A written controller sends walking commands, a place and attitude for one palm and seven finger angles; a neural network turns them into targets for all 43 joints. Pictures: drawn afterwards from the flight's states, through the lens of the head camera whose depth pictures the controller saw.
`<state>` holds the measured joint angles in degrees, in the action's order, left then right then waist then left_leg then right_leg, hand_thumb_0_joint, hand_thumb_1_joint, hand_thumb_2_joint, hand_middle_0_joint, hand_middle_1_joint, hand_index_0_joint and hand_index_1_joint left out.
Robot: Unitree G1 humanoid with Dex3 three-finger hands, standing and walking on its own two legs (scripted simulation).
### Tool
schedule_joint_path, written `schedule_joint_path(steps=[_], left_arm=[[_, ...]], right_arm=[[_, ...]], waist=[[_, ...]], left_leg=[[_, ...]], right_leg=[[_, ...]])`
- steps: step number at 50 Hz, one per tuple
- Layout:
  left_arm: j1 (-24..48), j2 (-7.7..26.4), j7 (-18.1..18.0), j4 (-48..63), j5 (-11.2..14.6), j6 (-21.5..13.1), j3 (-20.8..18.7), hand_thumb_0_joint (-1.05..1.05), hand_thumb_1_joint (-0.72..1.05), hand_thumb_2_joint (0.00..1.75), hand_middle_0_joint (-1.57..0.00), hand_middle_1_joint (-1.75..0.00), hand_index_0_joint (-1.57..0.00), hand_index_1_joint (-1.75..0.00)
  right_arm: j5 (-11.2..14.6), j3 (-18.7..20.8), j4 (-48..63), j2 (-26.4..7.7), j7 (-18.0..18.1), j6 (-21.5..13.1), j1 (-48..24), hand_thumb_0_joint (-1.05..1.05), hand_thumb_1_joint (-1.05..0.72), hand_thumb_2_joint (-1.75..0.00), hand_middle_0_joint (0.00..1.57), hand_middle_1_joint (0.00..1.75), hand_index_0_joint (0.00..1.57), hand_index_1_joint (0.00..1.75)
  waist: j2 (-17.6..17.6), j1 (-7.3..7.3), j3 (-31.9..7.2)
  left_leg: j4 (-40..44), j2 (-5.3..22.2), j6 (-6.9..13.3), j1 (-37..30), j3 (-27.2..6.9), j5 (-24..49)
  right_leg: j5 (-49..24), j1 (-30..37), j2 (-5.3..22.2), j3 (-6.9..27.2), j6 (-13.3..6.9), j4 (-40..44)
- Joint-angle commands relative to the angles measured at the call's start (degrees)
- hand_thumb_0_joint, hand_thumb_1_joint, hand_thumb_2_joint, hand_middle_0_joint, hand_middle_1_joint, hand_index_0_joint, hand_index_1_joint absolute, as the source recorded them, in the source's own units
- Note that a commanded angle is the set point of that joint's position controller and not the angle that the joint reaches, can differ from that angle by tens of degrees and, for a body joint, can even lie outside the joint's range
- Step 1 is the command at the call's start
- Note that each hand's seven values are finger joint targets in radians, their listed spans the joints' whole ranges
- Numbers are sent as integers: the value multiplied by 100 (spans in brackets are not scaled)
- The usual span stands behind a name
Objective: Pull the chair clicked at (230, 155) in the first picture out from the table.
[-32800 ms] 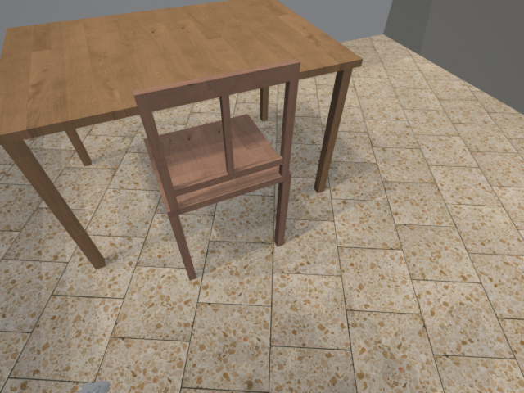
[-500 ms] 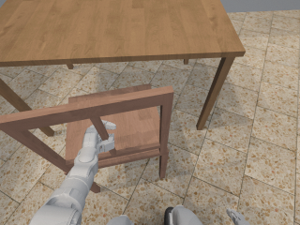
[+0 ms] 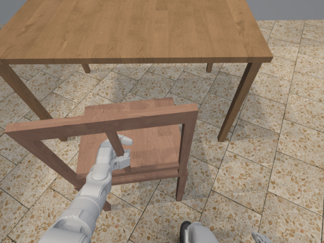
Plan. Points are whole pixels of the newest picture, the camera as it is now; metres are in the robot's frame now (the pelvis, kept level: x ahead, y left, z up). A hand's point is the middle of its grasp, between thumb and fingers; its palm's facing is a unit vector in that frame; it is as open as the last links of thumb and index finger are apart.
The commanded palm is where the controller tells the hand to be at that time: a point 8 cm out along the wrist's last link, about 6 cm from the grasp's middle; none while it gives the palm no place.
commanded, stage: step backward, pulling the chair out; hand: left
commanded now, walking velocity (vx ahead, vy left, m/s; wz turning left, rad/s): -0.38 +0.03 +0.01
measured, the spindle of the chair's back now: (120, 153) +0.36 +0.14 -0.07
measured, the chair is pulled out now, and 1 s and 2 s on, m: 0.21 0.22 0.23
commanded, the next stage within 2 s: none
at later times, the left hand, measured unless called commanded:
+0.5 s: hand (126, 158) +0.34 +0.12 -0.05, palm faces +0.04 -0.98 -0.20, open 5.4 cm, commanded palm +0.33 +0.17 -0.05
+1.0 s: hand (125, 161) +0.33 +0.12 -0.05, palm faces +0.01 -0.98 -0.19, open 5.4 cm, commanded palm +0.33 +0.17 -0.05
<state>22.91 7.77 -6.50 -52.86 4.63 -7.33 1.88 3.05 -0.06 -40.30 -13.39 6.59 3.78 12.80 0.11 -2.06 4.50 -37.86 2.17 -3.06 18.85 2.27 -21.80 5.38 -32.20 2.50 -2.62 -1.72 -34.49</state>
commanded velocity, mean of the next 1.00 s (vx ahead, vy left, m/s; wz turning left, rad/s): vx -0.38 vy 0.01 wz -0.01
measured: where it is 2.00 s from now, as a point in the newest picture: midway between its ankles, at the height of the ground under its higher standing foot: outside the picture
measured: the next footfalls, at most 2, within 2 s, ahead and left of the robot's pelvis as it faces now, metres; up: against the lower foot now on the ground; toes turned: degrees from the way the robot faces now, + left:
none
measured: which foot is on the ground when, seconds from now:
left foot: down 0.00-1.00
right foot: down 0.00-1.00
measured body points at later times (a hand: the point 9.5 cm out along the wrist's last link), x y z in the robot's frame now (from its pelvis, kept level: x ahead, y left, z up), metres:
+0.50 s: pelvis -0.01 -0.01 +0.00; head +0.05 -0.04 +0.44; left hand +0.33 +0.17 -0.04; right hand +0.07 -0.27 -0.15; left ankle -0.03 +0.15 -0.71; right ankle +0.13 -0.10 -0.72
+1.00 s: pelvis -0.02 +0.00 +0.00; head +0.05 -0.02 +0.45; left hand +0.32 +0.17 -0.04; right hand +0.07 -0.26 -0.14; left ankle -0.05 +0.14 -0.72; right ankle +0.13 -0.10 -0.72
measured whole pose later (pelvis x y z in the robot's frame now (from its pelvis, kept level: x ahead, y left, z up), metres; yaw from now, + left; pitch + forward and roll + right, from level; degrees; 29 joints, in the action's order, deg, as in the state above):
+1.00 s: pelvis -0.02 +0.00 +0.00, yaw +1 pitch +4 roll +2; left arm 27.9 6.8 -6.6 -60.0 3.3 -9.2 0.0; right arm 3.6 0.2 -43.7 -14.8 6.0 0.9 12.8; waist -0.4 -2.5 4.6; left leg -35.4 1.2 -1.9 18.0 3.6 -20.6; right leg 1.0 -32.3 4.1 -4.2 -1.4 -29.4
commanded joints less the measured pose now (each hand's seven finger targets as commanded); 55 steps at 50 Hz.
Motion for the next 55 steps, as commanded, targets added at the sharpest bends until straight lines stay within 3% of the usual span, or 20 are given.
schedule_joint_path(steps=[1,5,10,12,16,19,21,23,26,29,31,32,34,38,41,43,46,50,51,55], left_arm=[[2264,1169,-173,690,-182,-446,-357,0,90,90,-50,-145,-50,-145],[2237,1207,-182,320,-193,-475,-395,0,90,90,-50,-145,-50,-145],[2271,971,-149,510,-192,-582,-296,0,90,90,-50,-145,-50,-145],[2318,785,-126,692,-195,-601,-188,0,90,90,-50,-145,-50,-145],[2559,888,-82,801,-200,-645,-314,0,90,90,-50,-145,-50,-145],[2475,991,-69,696,-196,-670,-348,0,90,90,-50,-145,-50,-145],[2277,1161,-122,413,-210,-638,-470,0,90,90,-50,-145,-50,-145],[2251,1282,-151,237,-245,-582,-524,0,90,90,-50,-145,-50,-145],[2261,1282,-161,219,-261,-484,-569,0,90,90,-50,-145,-50,-145],[2286,1141,-132,442,-203,-471,-480,0,90,90,-50,-145,-50,-145],[2093,956,-110,709,-166,-456,-356,0,90,90,-50,-145,-50,-145],[2075,851,-96,959,-170,-455,-259,0,90,90,-50,-145,-50,-145],[2110,723,-84,1235,-185,-439,-145,0,90,90,-50,-145,-50,-145],[2367,851,-112,1156,-174,-388,-239,0,90,90,-50,-145,-50,-145],[2352,1102,-148,777,-205,-377,-391,0,90,90,-50,-145,-50,-145],[2303,1113,-148,494,-209,-389,-394,0,90,90,-50,-145,-50,-145],[2367,1164,-146,330,-226,-443,-433,0,90,90,-50,-145,-50,-145],[2440,964,-130,472,-208,-565,-317,0,90,90,-50,-145,-50,-145],[2542,902,-122,598,-212,-589,-283,0,90,90,-50,-145,-50,-145],[2690,956,-79,640,-168,-596,-314,0,90,90,-50,-145,-50,-145]], right_arm=[[32,342,258,-875,75,-266,334,0,-90,-90,20,30,20,30],[59,325,2,-881,26,-424,385,0,-90,-90,20,30,20,30],[15,309,212,-1005,107,-482,66,0,-90,-90,20,30,20,30],[-11,256,374,-898,96,-488,-36,0,-90,-90,20,30,20,30],[-38,334,339,-859,126,-482,78,0,-90,-90,20,30,20,30],[21,336,316,-837,85,-457,127,0,-90,-90,20,30,20,30],[39,374,143,-838,66,-491,382,0,-90,-90,20,30,20,30],[82,384,16,-827,-2,-527,496,0,-90,-90,20,30,20,30],[83,340,-56,-893,-67,-564,423,0,-90,-90,20,30,20,30],[88,295,29,-952,-80,-544,310,0,-90,-90,20,30,20,30],[27,356,259,-1137,-5,-446,168,0,-90,-90,20,30,20,30],[0,317,420,-1026,-5,-413,16,0,-90,-90,20,30,20,30],[-5,283,637,-919,-31,-348,-75,0,-90,-90,20,30,20,30],[9,323,560,-889,46,-262,99,0,-90,-90,20,30,20,30],[47,365,337,-940,36,-271,369,0,-90,-90,20,30,20,30],[86,341,172,-888,-5,-330,518,0,-90,-90,20,30,20,30],[69,318,3,-933,3,-428,516,0,-90,-90,20,30,20,30],[19,323,180,-1028,90,-466,183,0,-90,-90,20,30,20,30],[15,277,254,-957,90,-475,147,0,-90,-90,20,30,20,30],[15,335,250,-911,143,-443,210,0,-90,-90,20,30,20,30]], waist=[[697,-27,-1923],[693,-13,-2219],[-629,83,-2257],[-757,124,-2033],[-288,25,-2124],[131,77,-1886],[881,32,-1902],[1322,50,-2180],[939,44,-2448],[537,-38,-2569],[-622,34,-2345],[-981,106,-2314],[-861,155,-2231],[70,31,-2208],[707,23,-1940],[1052,0,-2077],[633,-23,-2210],[-776,98,-2086],[-820,114,-1971],[126,57,-2001]], left_leg=[[230,67,178,157,-46,-668],[114,1,178,-238,-70,-518],[1420,809,441,247,-642,560],[1477,970,442,625,-632,673],[950,955,292,297,-432,1724],[615,616,247,836,-287,-37],[64,141,194,399,-112,-854],[-704,-169,146,-9,13,-884],[-610,-71,144,-66,-259,-849],[849,149,232,-158,-388,-397],[1410,768,507,129,-995,520],[1457,920,518,408,-882,834],[1367,905,433,793,-597,341],[764,658,244,485,-337,548],[329,245,222,355,-213,-875],[78,29,206,-67,-53,-832],[648,183,266,-400,-144,-475],[1488,948,462,192,-557,583],[1463,1017,441,345,-532,893],[867,822,248,423,-302,801]], right_leg=[[924,1314,1044,1217,-37,1519],[977,1528,1328,1230,-83,1864],[560,1913,406,327,298,403],[622,1902,275,275,269,-81],[-748,1854,406,432,174,-242],[454,1701,799,948,-45,201],[1015,1331,1165,1448,-137,1311],[1441,1405,1564,1698,-240,2013],[462,1911,1723,1527,-346,1778],[56,2132,1411,1026,-97,1230],[-25,2125,639,445,216,463],[51,2290,530,308,229,1],[592,2379,550,417,161,-120],[-518,2141,854,753,-2,163],[740,1570,1164,1253,-130,1207],[1109,1473,1387,1349,-115,1767],[820,1526,1238,998,10,1610],[373,1904,509,300,258,243],[139,1900,451,272,234,-76],[-684,1967,805,671,40,-3]])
